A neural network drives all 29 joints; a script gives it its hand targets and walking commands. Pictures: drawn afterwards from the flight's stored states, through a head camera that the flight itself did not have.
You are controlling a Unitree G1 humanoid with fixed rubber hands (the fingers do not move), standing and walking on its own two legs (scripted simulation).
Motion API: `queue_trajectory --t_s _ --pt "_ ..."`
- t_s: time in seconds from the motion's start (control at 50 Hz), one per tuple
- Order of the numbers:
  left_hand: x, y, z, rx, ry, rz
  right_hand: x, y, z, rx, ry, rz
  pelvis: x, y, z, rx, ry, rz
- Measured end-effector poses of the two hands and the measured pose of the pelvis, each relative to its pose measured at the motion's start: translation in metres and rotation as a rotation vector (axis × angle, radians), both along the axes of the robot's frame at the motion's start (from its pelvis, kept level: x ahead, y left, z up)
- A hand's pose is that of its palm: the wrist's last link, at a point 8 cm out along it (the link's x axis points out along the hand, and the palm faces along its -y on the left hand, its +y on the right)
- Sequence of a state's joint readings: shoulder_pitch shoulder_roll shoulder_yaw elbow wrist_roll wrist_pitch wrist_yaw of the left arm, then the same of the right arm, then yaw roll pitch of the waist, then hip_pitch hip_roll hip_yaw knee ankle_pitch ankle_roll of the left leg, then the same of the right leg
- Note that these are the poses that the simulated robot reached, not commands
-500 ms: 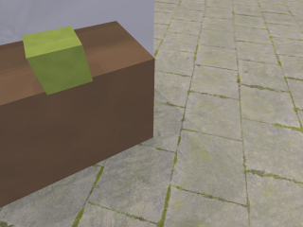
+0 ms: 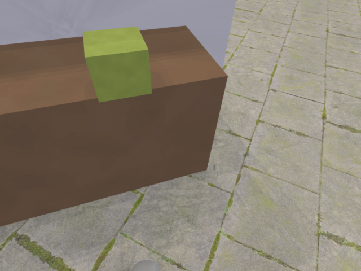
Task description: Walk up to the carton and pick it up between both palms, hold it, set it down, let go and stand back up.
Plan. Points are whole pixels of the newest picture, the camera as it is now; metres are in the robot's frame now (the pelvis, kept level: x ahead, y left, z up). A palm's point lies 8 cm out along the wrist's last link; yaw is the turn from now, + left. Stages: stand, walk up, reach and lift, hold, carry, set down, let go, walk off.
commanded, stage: walk up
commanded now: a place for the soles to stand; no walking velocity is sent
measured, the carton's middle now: (118, 63) +0.77 +0.29 +0.05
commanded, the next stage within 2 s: none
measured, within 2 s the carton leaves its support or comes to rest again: neither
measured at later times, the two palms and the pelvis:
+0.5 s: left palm (74, 240) +0.21 +0.29 -0.12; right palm (267, 261) +0.20 -0.21 -0.16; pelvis +0.19 +0.03 -0.02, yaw +15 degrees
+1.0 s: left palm (93, 245) +0.21 +0.25 -0.16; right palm (200, 138) +0.59 -0.03 -0.14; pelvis +0.37 +0.09 -0.03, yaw +29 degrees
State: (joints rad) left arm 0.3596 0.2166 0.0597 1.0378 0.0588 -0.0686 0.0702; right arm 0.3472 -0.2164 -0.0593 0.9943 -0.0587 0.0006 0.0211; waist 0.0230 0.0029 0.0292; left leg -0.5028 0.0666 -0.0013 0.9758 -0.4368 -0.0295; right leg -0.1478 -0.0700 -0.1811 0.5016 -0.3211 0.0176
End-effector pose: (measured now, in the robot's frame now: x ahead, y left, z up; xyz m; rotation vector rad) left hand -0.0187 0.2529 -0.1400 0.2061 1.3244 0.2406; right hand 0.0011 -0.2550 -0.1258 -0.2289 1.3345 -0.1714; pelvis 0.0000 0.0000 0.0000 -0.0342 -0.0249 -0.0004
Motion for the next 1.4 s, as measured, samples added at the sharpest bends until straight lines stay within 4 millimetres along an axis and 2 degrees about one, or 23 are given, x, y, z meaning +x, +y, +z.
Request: queue_trajectory --t_s 0.06,0.12,0.14,0.18,0.26,0.32,0.4,0.46,0.52,0.56,0.6,0.66,0.74,0.82,0.88,0.94,0.98,1.02,1.12,1.2,1.28,1.4 --pt "0.010 0.029 -0.005 0.021 -0.017 0.012 0.046 -0.007 0.011 -0.057 -0.081 0.051 0.017 0.013 -0.004 -0.003 -0.008 0.053" --pt "0.034 0.055 -0.021 0.021 -0.033 -0.007 0.086 0.000 0.010 -0.102 -0.164 0.077 0.038 0.032 -0.020 0.002 -0.018 0.098" --pt "0.044 0.062 -0.029 0.021 -0.036 -0.023 0.094 0.004 0.004 -0.115 -0.182 0.081 0.043 0.038 -0.028 0.017 -0.016 0.114" --pt "0.072 0.070 -0.036 0.002 -0.073 -0.041 0.097 0.017 -0.009 -0.111 -0.169 0.070 0.053 0.046 -0.038 0.046 -0.009 0.137" --pt "0.139 0.064 -0.017 -0.031 -0.230 -0.073 0.087 0.050 -0.020 -0.046 -0.046 0.062 0.074 0.051 -0.032 0.062 -0.001 0.168" --pt "0.177 0.054 0.003 -0.041 -0.305 -0.082 0.095 0.065 -0.019 0.007 -0.005 0.077 0.096 0.052 -0.022 0.057 0.006 0.194" --pt "0.206 0.046 0.017 -0.027 -0.324 -0.056 0.126 0.070 -0.021 0.060 0.005 0.099 0.132 0.048 -0.016 0.064 0.008 0.225" --pt "0.219 0.041 0.021 -0.002 -0.314 -0.008 0.164 0.061 -0.027 0.072 0.000 0.137 0.166 0.041 -0.017 0.069 0.005 0.246" --pt "0.225 0.038 0.015 0.041 -0.294 0.055 0.215 0.043 -0.041 0.073 -0.004 0.202 0.200 0.032 -0.028 0.051 -0.001 0.274" --pt "0.219 0.034 0.009 0.057 -0.263 0.127 0.254 0.036 -0.045 0.063 -0.012 0.261 0.217 0.028 -0.032 0.046 -0.006 0.300" --pt "0.206 0.028 0.009 0.057 -0.209 0.209 0.299 0.034 -0.038 0.049 -0.047 0.326 0.233 0.027 -0.028 0.051 -0.010 0.319" --pt "0.192 0.018 0.016 0.055 -0.138 0.285 0.369 0.044 -0.021 0.047 -0.130 0.408 0.255 0.028 -0.017 0.040 -0.014 0.360" --pt "0.177 0.001 0.022 0.024 -0.042 0.352 0.447 0.073 0.000 0.065 -0.207 0.496 0.285 0.033 -0.005 0.035 -0.002 0.400" --pt "0.170 -0.019 0.020 -0.043 0.057 0.420 0.507 0.118 0.007 0.106 -0.249 0.564 0.316 0.045 -0.002 0.028 0.006 0.438" --pt "0.178 -0.027 0.012 -0.104 0.106 0.457 0.543 0.159 0.004 0.136 -0.271 0.621 0.337 0.058 -0.007 0.018 0.006 0.465" --pt "0.195 -0.021 -0.005 -0.147 0.131 0.478 0.575 0.202 -0.004 0.160 -0.310 0.652 0.358 0.077 -0.020 0.012 0.009 0.482" --pt "0.214 -0.008 -0.015 -0.152 0.122 0.481 0.589 0.220 -0.009 0.165 -0.325 0.656 0.368 0.084 -0.025 0.036 0.013 0.505" --pt "0.239 0.010 -0.019 -0.133 0.084 0.481 0.594 0.226 -0.011 0.160 -0.319 0.629 0.375 0.089 -0.026 0.038 0.008 0.520" --pt "0.318 0.057 -0.008 -0.058 -0.076 0.413 0.599 0.214 -0.007 0.120 -0.276 0.589 0.392 0.094 -0.017 0.040 0.018 0.506" --pt "0.368 0.079 0.004 0.003 -0.199 0.379 0.605 0.201 -0.014 0.121 -0.262 0.572 0.399 0.092 -0.017 0.040 0.013 0.492" --pt "0.396 0.092 0.016 0.054 -0.273 0.356 0.614 0.186 -0.022 0.116 -0.239 0.537 0.404 0.090 -0.020 0.032 -0.007 0.487" --pt "0.408 0.115 0.027 0.102 -0.312 0.332 0.621 0.180 -0.011 0.076 -0.248 0.544 0.402 0.094 -0.015 0.036 0.007 0.487"
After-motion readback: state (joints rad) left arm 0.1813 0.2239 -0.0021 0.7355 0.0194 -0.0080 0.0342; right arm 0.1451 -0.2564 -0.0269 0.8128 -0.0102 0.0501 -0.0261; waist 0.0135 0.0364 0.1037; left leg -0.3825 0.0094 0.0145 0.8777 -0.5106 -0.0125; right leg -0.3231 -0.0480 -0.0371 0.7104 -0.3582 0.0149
